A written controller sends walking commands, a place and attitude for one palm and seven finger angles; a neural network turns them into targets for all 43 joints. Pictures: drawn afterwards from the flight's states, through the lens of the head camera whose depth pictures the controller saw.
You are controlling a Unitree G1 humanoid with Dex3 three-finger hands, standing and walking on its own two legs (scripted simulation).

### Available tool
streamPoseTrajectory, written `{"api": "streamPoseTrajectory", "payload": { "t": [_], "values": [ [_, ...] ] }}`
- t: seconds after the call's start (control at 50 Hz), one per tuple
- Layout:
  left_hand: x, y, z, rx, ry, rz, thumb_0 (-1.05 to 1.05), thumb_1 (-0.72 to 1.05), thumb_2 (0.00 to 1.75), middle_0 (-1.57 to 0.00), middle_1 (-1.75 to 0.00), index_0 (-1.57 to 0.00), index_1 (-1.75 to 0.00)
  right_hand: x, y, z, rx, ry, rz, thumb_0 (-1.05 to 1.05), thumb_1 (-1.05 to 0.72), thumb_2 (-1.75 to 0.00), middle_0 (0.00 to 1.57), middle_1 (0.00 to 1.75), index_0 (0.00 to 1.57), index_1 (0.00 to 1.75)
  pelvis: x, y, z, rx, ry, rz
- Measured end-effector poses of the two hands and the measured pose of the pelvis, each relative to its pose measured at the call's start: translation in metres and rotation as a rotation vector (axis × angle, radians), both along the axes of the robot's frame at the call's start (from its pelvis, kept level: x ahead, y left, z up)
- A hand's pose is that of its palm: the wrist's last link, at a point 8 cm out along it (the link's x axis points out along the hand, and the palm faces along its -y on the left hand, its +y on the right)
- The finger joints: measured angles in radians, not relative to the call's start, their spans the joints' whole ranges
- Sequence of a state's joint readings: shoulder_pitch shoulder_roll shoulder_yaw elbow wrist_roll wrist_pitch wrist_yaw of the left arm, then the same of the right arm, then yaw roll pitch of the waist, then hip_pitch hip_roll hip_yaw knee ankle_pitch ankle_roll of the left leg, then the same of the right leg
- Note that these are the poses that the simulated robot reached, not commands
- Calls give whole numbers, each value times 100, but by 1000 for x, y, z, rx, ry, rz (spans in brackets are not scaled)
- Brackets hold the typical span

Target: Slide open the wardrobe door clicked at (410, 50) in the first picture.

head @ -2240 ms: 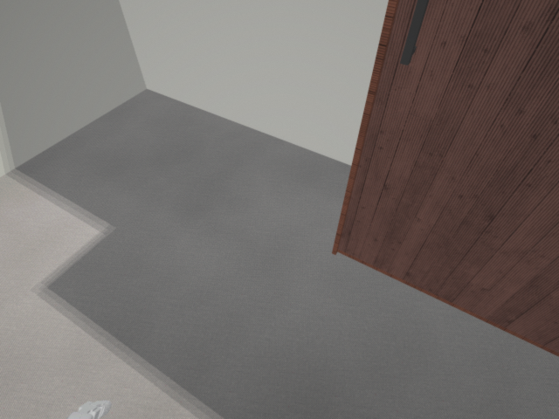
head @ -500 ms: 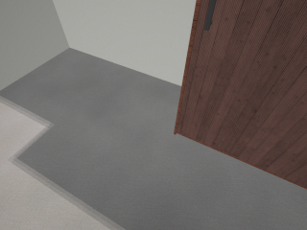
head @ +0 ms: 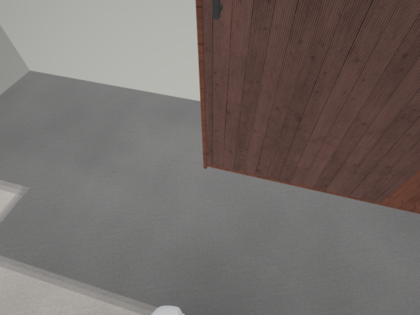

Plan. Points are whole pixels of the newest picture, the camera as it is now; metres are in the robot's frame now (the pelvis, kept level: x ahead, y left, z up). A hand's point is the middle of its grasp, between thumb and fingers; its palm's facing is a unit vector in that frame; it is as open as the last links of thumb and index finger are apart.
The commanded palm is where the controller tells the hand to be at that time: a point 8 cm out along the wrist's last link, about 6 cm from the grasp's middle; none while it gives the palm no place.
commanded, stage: turn to face it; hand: left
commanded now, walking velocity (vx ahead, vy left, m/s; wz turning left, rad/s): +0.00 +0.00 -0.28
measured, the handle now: out of the picture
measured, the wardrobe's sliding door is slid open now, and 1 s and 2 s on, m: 0.00 0.00 0.00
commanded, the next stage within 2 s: take the last steps up to it in 0.18 s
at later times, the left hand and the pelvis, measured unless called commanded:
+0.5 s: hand out of the picture +0.10 +0.21 -0.17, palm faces -0.19 -0.96 -0.20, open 7.4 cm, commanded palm none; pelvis -0.01 +0.04 +0.00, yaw -11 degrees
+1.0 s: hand out of the picture +0.10 +0.25 -0.20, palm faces -0.11 -0.98 -0.15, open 7.3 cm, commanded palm none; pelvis +0.14 +0.06 -0.02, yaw -11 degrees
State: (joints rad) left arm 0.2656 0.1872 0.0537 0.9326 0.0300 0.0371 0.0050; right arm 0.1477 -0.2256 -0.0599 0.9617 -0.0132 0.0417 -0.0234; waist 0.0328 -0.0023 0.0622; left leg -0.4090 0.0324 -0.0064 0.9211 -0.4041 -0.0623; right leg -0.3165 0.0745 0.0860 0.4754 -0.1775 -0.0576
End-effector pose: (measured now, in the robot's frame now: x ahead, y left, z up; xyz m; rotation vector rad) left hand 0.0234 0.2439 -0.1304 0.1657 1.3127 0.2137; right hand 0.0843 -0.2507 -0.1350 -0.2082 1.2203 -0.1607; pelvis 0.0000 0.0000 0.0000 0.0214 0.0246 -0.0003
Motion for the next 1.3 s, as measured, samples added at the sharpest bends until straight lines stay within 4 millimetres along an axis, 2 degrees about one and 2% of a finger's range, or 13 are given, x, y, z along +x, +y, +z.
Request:
{"api": "streamPoseTrajectory", "payload": {
  "t": [0.14,0.3,0.4,0.54,0.6,0.66,0.72,0.84,0.94,0.98,1.04,1.16,1.3],
  "values": [
    [18,35,-15,-10,-40,-50,0,90,89,-20,-30,-21,-30,-18,21,9,-47,-59,-51,1,-91,-90,20,30,20,30,-8,28,-7,-35,6,-49],
    [47,56,-10,-22,-76,-126,0,91,89,-20,-30,-20,-30,-75,52,17,-42,6,-118,1,-91,-90,20,30,20,30,-15,45,1,-43,-20,-110],
    [58,45,-7,-34,-56,-197,0,91,89,-20,-30,-20,-30,-110,62,10,-4,51,-192,1,-91,-90,20,30,20,30,-13,46,3,-49,-26,-154],
    [86,3,-9,-49,-95,-284,0,91,89,-20,-30,-20,-30,-173,61,-14,68,195,-302,1,-91,-90,20,30,20,30,-2,27,-8,-31,-27,-185],
    [84,-10,-9,-62,-120,-251,0,91,89,-20,-30,-20,-30,-185,58,-18,88,284,-297,1,-91,-90,20,30,20,30,6,22,-8,-47,-38,-167],
    [70,-4,-6,-38,-90,-197,-1,94,89,-20,-30,-21,-30,-170,52,-12,91,294,-289,1,-91,-90,20,30,20,30,19,20,-3,-40,-38,-165],
    [52,5,-7,-31,3,-179,-1,94,89,-20,-30,-21,-30,-137,46,-7,82,241,-285,1,-91,-90,20,30,20,30,35,21,1,-36,-35,-162],
    [28,24,-18,-57,187,-129,0,92,89,-20,-30,-21,-30,-41,48,-3,56,115,-230,1,-91,-90,20,30,20,30,77,35,-4,-43,-25,-156],
    [42,46,-39,-84,292,-94,0,91,89,-20,-30,-21,-30,43,61,-11,4,0,-173,1,-91,-90,20,30,20,30,121,58,-23,-46,-28,-165],
    [64,51,-39,-82,292,-109,0,91,89,-20,-30,-20,-30,60,70,-9,3,-24,-183,1,-91,-90,20,30,20,30,134,63,-21,-42,-33,-181],
    [116,54,-32,-79,220,-143,1,91,89,-20,-30,-20,-30,73,81,-2,9,-21,-217,0,-93,-90,20,30,20,30,155,65,-11,-32,-34,-188],
    [232,40,-14,-76,9,-186,0,91,89,-20,-30,-20,-30,76,93,1,54,73,-251,0,-94,-90,20,30,20,30,198,62,3,-14,-29,-188],
    [343,10,0,-40,-108,-263,0,93,89,-20,-30,-20,-30,77,100,-15,146,199,-324,1,-92,-90,20,30,20,30,250,38,-1,4,-39,-198]
  ]
}}
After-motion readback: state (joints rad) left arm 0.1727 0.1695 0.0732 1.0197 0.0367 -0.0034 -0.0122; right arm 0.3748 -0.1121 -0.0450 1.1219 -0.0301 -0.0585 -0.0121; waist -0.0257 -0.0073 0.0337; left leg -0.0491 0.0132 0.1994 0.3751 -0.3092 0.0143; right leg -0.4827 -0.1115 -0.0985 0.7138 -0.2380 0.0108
